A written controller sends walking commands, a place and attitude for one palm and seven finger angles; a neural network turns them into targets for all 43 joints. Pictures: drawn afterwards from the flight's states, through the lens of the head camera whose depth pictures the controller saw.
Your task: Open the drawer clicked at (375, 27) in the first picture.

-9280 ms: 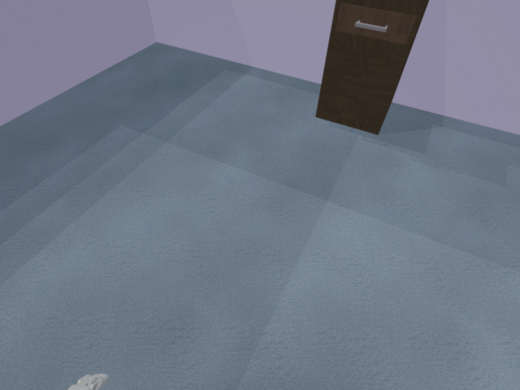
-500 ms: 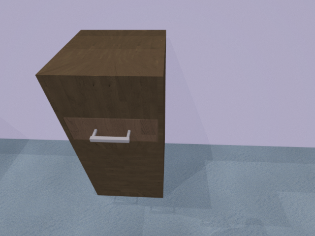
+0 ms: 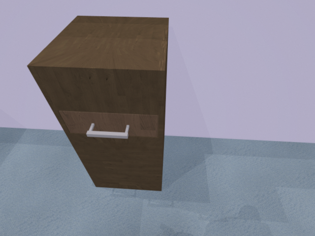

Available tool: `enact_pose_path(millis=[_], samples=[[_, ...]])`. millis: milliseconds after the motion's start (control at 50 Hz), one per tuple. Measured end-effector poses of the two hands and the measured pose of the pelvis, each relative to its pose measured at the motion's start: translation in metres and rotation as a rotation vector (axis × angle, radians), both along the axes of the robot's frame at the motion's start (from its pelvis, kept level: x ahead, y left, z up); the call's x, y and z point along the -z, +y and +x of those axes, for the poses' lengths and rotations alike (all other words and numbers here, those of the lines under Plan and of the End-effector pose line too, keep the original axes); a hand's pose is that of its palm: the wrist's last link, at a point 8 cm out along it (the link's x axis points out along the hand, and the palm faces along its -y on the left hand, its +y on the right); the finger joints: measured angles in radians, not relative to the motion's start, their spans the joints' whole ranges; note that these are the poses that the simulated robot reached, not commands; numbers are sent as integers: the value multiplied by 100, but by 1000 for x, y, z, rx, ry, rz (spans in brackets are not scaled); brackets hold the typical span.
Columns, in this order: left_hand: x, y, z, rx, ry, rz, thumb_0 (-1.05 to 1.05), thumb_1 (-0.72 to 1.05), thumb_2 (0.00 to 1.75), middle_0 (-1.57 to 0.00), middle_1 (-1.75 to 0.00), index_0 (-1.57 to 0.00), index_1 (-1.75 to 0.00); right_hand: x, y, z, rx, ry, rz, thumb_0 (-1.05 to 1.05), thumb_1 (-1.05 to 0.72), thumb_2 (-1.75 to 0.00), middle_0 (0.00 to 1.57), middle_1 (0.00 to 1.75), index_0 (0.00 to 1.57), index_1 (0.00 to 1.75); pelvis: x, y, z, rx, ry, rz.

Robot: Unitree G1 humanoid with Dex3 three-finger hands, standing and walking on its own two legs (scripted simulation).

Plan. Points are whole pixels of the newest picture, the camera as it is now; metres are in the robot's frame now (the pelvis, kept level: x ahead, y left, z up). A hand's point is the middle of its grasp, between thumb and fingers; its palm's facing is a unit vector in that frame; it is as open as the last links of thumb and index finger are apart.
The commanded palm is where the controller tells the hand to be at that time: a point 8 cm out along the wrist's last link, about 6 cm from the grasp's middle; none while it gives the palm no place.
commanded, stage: raise the hand with hooked fingers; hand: left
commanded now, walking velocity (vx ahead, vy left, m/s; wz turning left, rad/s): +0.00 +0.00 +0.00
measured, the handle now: (108, 130) +0.52 +0.24 -0.12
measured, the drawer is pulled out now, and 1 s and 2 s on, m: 0.00 0.00 0.00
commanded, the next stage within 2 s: move the hooked fingers above the handle in 1.76 s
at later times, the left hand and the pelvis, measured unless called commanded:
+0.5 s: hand (76, 210) +0.19 +0.22 -0.03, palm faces +0.00 -0.10 -1.00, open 9.9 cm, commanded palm +0.18 +0.22 +0.02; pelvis +0.04 -0.03 -0.04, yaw +0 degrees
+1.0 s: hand (80, 161) +0.29 +0.23 +0.03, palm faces +0.12 -0.10 -0.99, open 12.8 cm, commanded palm +0.26 +0.23 +0.09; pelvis +0.03 +0.00 -0.01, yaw -1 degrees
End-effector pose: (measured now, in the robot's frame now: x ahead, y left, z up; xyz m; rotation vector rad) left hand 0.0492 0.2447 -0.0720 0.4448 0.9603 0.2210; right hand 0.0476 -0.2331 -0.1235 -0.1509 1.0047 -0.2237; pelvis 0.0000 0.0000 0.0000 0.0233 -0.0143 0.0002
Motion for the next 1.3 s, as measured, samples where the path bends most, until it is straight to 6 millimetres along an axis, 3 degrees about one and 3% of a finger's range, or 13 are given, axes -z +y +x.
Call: enact_pose_path(millis=[60, 120, 180, 240, 340, 400, 440, 520, 620, 740, 840, 1000, 1300], samples=[[-53, 1, 69, 174, -258, 207, 7, 89, 86, -21, -35, -21, -34, -10, -11, 55, -39, -209, -24, 1, -91, -90, 20, 30, 20, 30, 5, 0, 4, -6, 20, -1], [-96, -18, 130, 371, -477, 441, 5, 82, 84, -21, -38, -21, -37, -25, -19, 109, -109, -368, -44, 1, -91, -90, 20, 30, 20, 30, 12, 0, 8, -8, 55, 2], [-107, -41, 157, 507, -566, 584, 3, 75, 82, -21, -42, -21, -41, -43, -24, 153, -148, -429, -39, 1, -91, -90, 20, 30, 20, 30, 15, -4, 15, 26, 94, 12], [-89, -59, 151, 606, -533, 609, 1, 67, 79, -21, -46, -21, -45, -56, -25, 187, -187, -408, -30, 1, -91, -90, 20, 30, 20, 30, 16, -11, 24, 58, 135, 28], [-52, -58, 101, 694, -355, 634, 0, 54, 74, -23, -53, -23, -53, -62, -18, 228, -318, -338, -48, 1, -91, -90, 20, 30, 20, 30, 21, -24, 35, 62, 186, 24], [-57, -41, 83, 703, -304, 735, 0, 46, 71, -25, -58, -25, -58, -53, -10, 246, -369, -325, -47, 1, -91, -90, 20, 30, 20, 30, 27, -27, 40, 37, 206, 11], [-69, -29, 88, 690, -332, 823, 0, 41, 69, -26, -61, -26, -61, -43, -3, 254, -385, -326, -34, 1, -91, -90, 20, 30, 20, 30, 32, -27, 42, 18, 215, 4], [-102, -19, 129, 649, -504, 971, 0, 31, 65, -27, -67, -27, -67, -18, 13, 253, -392, -321, 24, 1, -91, -90, 20, 30, 20, 30, 42, -25, 40, -5, 230, 2], [-122, -32, 180, 654, -611, 986, 0, 20, 60, -27, -74, -27, -74, 3, 21, 220, -331, -229, 110, 1, -91, -90, 20, 30, 21, 30, 40, -24, 38, 13, 226, 15], [-118, -39, 187, 732, -499, 888, 0, 7, 54, -28, -83, -28, -83, 3, 4, 166, -213, -105, 106, 1, -91, -90, 21, 30, 21, 30, 23, -21, 42, 43, 187, 16], [-127, -25, 187, 753, -515, 917, 0, -5, 49, -29, -91, -29, -90, -1, -19, 141, -166, -43, 20, 1, -90, -90, 21, 30, 21, 30, 17, -15, 38, 34, 156, 1], [-157, -11, 213, 688, -623, 968, -1, -24, 41, -31, -103, -30, -102, -16, -23, 147, -116, -115, -18, 1, -91, -90, 20, 30, 20, 30, 12, -1, 30, 24, 118, -12], [-197, 3, 245, 748, -593, 964, -1, -47, 31, -32, -118, -32, -118, -42, 36, 169, -198, -204, 64, 1, -91, -90, 20, 30, 20, 30, -2, 12, 22, 12, 39, -20]])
